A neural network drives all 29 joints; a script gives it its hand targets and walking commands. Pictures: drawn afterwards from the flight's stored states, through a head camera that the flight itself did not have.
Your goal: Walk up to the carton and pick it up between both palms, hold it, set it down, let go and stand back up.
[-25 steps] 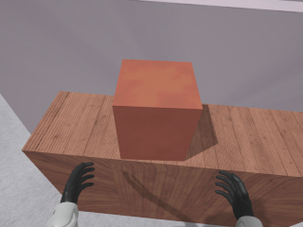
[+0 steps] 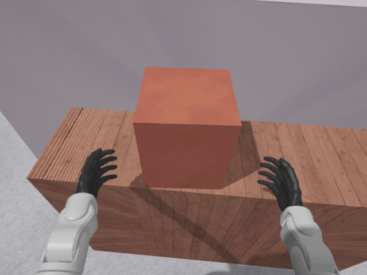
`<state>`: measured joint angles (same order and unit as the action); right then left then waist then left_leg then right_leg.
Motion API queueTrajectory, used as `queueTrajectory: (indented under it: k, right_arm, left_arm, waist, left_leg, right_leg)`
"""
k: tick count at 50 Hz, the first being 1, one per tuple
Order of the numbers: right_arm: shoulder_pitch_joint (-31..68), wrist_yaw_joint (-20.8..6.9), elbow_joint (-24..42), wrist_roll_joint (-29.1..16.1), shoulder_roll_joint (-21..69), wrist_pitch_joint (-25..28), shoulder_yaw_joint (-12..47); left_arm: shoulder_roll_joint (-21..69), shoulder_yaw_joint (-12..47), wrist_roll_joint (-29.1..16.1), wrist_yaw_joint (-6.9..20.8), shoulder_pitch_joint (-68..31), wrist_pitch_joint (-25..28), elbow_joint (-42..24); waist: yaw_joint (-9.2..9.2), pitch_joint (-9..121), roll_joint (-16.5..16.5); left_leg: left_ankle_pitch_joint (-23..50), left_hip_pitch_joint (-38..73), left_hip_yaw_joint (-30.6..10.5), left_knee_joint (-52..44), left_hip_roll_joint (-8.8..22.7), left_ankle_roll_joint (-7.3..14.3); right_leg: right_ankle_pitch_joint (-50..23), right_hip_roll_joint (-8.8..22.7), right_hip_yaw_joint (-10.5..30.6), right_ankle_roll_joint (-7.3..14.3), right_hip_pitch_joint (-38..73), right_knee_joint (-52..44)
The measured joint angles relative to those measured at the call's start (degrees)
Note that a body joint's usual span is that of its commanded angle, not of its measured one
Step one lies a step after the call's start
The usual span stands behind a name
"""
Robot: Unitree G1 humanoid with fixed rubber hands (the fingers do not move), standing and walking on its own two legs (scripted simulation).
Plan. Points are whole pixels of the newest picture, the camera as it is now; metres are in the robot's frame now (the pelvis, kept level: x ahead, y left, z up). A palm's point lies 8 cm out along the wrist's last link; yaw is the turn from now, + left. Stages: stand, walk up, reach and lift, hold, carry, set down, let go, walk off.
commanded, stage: reach and lift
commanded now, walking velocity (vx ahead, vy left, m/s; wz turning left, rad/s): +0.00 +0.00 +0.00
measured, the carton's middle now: (185, 131) +0.46 +0.03 +0.05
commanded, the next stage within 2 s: none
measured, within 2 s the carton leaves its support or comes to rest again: neither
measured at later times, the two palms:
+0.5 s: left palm (88, 144) +0.33 +0.22 +0.13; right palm (289, 151) +0.35 -0.19 +0.12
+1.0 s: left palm (86, 104) +0.38 +0.23 +0.18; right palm (292, 109) +0.41 -0.19 +0.18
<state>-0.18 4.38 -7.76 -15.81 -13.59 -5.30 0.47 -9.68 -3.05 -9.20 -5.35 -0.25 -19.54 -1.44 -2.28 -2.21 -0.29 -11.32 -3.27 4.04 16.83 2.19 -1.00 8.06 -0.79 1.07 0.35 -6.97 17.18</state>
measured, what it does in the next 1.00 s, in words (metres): stands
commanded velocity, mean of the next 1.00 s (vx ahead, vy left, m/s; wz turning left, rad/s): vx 0.00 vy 0.00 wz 0.00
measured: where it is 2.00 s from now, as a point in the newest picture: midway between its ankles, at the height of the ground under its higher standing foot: outside the picture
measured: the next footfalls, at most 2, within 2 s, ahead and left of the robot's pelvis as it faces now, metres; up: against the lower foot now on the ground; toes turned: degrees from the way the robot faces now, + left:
none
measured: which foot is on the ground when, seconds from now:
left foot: down 0.00-1.00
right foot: down 0.00-1.00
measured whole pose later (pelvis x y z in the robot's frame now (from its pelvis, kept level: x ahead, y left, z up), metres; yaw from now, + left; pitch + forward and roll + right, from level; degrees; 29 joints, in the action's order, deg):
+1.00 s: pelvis -0.01 -0.01 +0.00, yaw +1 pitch +4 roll +0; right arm 45.9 4.3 -36.9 -26.3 -22.9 -22.9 2.6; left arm -18.7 -7.2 -11.9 -5.1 -43.2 -38.4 22.8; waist -0.8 4.5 -0.7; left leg -11.1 -12.9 1.7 20.1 2.5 -1.3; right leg 6.8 -1.3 -0.1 0.8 -14.6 17.5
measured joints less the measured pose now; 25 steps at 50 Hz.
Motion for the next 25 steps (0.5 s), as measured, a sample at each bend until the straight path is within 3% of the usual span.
queueTrajectory:
  k: [15, 25]
  right_arm:
    - [12.62, 1.75, -1.21, -3.3, -2.93, -9.21, 0.52]
    - [22.13, 2.66, -5.83, -6.29, -5.14, -13.93, 1.53]
  left_arm:
    - [-1.01, -5.01, -0.39, 1.51, -11.07, -12.14, -0.64]
    - [-2.58, -7.16, 0.15, 1.53, -20.03, -18.25, 1.63]
  waist:
    - [0.77, 0.98, -0.04]
    - [1.62, 1.99, -0.39]
  left_leg:
    - [0.41, -2.59, -0.45, 0.31, 0.16, -0.24]
    - [0.27, -3.75, -0.99, 1.03, 0.28, -0.34]
  right_leg:
    - [-0.43, -0.24, -0.13, 0.26, -2.4, 0.1]
    - [-0.52, -0.38, -0.45, 0.36, -3.1, 0.14]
